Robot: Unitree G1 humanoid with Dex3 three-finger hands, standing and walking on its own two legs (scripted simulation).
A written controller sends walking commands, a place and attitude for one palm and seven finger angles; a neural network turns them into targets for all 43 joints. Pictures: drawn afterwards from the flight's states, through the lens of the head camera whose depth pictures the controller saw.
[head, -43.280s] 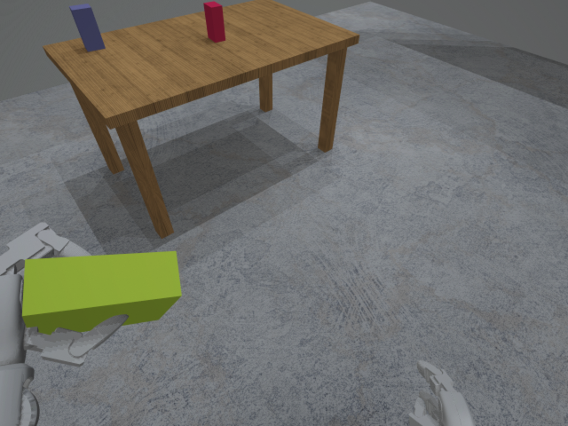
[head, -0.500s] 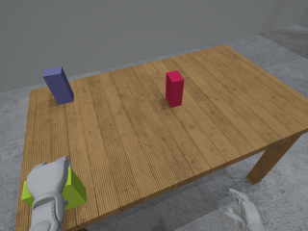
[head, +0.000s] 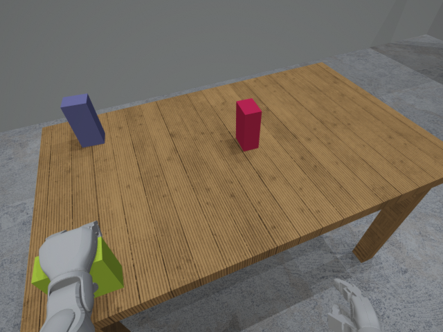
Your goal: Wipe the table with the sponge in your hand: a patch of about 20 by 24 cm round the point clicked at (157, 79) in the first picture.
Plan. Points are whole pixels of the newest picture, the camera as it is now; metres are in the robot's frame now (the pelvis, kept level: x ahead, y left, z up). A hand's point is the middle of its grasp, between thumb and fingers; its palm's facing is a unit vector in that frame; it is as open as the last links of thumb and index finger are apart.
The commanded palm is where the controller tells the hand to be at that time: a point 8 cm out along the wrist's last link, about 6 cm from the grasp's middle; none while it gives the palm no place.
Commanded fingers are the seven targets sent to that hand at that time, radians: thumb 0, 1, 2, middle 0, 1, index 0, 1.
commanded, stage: wipe back along the first lane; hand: left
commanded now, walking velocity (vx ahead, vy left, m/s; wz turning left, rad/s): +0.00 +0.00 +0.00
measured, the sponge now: (87, 278) +0.22 +0.31 -0.05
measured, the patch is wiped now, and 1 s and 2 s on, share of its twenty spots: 0.90 0.90 0.90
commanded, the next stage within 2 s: lift the sponge slowly off the table in 0.40 s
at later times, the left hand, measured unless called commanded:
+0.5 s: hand (82, 265) +0.22 +0.30 +0.00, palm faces -0.03 -0.04 -1.00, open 9.2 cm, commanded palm +0.18 +0.28 +0.02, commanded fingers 0.00 0.10 1.30 -1.20 -1.60 -1.20 -1.60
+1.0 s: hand (78, 271) +0.21 +0.30 +0.00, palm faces -0.04 -0.09 -0.99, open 9.1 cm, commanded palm +0.17 +0.28 +0.06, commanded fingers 0.00 0.10 1.30 -1.20 -1.60 -1.20 -1.60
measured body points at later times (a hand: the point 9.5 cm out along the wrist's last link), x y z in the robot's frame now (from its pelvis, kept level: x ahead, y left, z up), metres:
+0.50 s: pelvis +0.00 +0.00 +0.00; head +0.00 -0.02 +0.45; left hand +0.22 +0.30 +0.05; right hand +0.21 -0.22 -0.09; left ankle -0.02 +0.11 -0.72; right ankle -0.02 -0.12 -0.72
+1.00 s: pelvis +0.01 +0.01 +0.01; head +0.00 -0.01 +0.46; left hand +0.21 +0.30 +0.06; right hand +0.23 -0.21 -0.08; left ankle -0.02 +0.11 -0.72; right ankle -0.02 -0.12 -0.72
